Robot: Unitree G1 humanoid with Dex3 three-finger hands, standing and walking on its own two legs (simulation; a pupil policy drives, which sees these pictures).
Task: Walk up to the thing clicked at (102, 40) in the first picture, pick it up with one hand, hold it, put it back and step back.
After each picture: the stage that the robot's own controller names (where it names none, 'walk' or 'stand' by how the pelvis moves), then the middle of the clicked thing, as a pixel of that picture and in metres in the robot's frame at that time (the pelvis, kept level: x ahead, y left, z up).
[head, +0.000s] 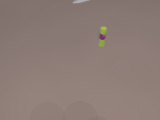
stand; (102, 37) +1.51 -0.26 -0.66
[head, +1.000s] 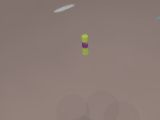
walk; (85, 45) +1.39 +0.07 -0.63
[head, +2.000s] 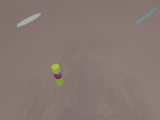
walk; (57, 75) +0.88 +0.28 -0.65
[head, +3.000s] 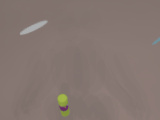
walk; (63, 105) +0.57 +0.17 -0.64
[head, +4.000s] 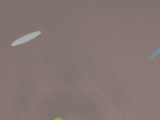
stand; out of the picture +0.43 +0.14 -0.65
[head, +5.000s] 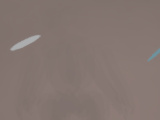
stand; out of the picture +0.41 +0.16 -0.66
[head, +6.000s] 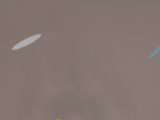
stand; out of the picture +0.43 +0.17 -0.66
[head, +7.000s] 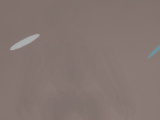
stand; out of the picture +0.41 +0.17 -0.66
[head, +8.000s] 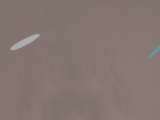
stand; out of the picture +0.40 +0.17 -0.66
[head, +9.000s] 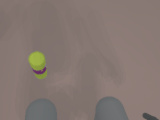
go down; (39, 67) +0.48 +0.17 -0.37
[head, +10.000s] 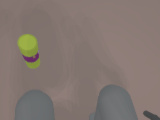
go down; (30, 54) +0.50 +0.18 -0.27
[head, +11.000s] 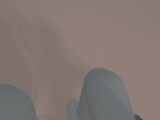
close in; out of the picture +0.49 +0.23 -0.17
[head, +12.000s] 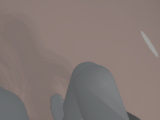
close; out of the picture +0.48 +0.25 -0.17
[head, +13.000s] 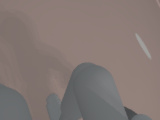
lift; out of the picture +0.45 +0.23 -0.17
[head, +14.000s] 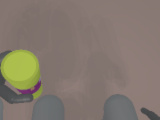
lift; (27, 80) +0.33 +0.18 +0.00
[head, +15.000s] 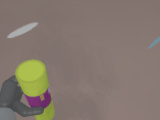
hold; (39, 96) +0.30 +0.14 +0.05
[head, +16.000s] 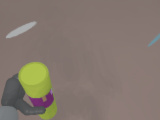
hold; (42, 95) +0.30 +0.13 +0.05
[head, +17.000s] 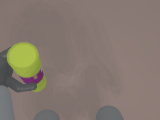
crouch; (31, 72) +0.38 +0.15 -0.03
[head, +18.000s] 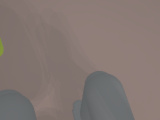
lower; out of the picture +0.49 +0.21 -0.09
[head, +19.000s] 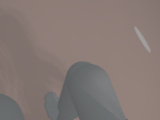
lower; out of the picture +0.47 +0.24 -0.18
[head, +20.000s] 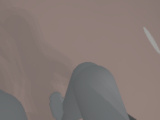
lower; out of the picture +0.46 +0.24 -0.17
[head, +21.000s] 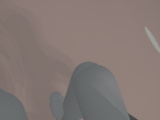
lower; out of the picture +0.46 +0.24 -0.17
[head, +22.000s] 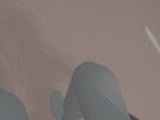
lower; out of the picture +0.45 +0.24 -0.17
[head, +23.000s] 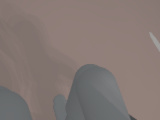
open; out of the picture +0.46 +0.22 -0.18
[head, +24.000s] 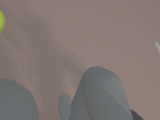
stand; out of the picture +0.46 +0.21 -0.19
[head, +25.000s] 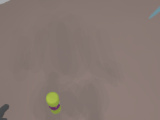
stand; (54, 103) +0.42 +0.14 -0.51
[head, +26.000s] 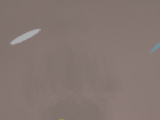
stand; out of the picture +0.41 +0.13 -0.60
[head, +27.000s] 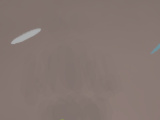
stand; out of the picture +0.40 +0.12 -0.60
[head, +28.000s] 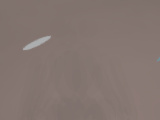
stand; out of the picture +0.43 +0.11 -0.65
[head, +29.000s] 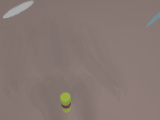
walk; (65, 103) +0.47 +0.08 -0.64
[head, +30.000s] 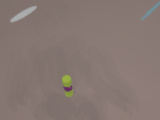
walk; (67, 86) +0.66 +0.14 -0.64
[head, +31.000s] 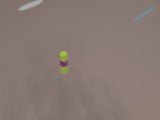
stand; (63, 62) +0.96 +0.15 -0.64
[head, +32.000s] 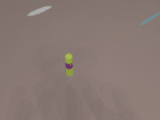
stand; (69, 65) +1.00 +0.12 -0.65
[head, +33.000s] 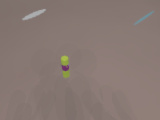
stand; (65, 67) +1.01 +0.15 -0.66
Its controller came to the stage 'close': yes
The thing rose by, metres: 0.70
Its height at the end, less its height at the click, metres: +0.00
